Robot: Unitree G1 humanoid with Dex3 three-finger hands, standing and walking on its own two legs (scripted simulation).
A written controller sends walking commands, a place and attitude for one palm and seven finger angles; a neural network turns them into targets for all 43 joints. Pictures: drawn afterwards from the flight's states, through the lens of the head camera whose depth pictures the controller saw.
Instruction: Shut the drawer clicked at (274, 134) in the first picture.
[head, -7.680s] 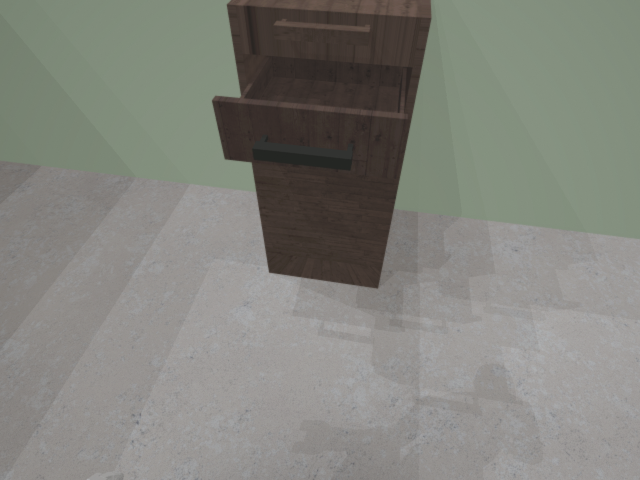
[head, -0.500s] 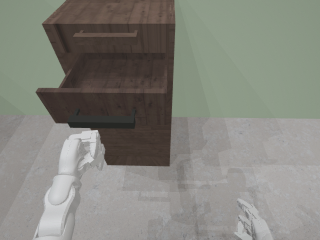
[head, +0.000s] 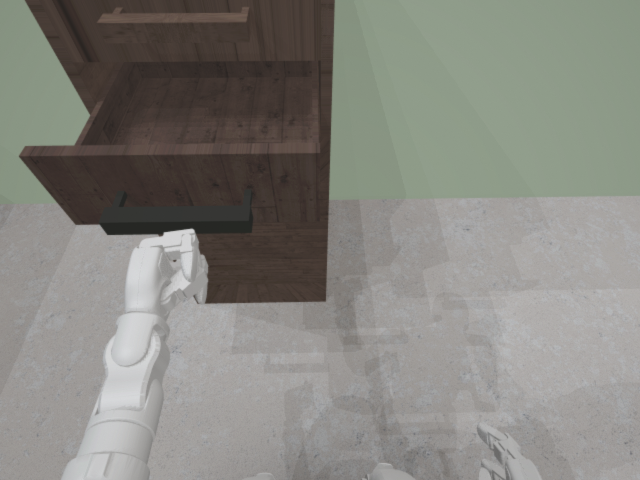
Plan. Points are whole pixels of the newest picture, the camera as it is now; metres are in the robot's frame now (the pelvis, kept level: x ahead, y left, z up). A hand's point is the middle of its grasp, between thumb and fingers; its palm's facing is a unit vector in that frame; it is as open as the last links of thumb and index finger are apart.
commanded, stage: bring the fist close to the handle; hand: left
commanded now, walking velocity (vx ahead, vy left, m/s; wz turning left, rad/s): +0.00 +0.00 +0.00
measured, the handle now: (181, 208) +0.46 +0.21 +0.05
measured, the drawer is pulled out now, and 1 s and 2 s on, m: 0.22 0.21 0.08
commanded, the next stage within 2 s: push the drawer shut in 0.46 s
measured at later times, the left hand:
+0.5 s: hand (202, 274) +0.35 +0.16 +0.05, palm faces +0.04 -1.00 -0.02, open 3.3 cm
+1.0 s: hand (203, 253) +0.39 +0.17 +0.05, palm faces +0.05 -1.00 -0.02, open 2.9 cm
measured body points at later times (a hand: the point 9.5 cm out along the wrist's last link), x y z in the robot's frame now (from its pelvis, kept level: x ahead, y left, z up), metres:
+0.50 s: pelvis +0.00 +0.00 -0.01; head +0.06 +0.00 +0.44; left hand +0.34 +0.21 +0.05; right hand +0.12 -0.24 -0.12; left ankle -0.01 +0.11 -0.70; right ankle +0.02 -0.10 -0.70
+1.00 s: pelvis -0.01 +0.00 -0.01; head +0.06 +0.00 +0.43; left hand +0.38 +0.22 +0.05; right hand +0.10 -0.25 -0.13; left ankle -0.01 +0.11 -0.70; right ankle +0.02 -0.10 -0.70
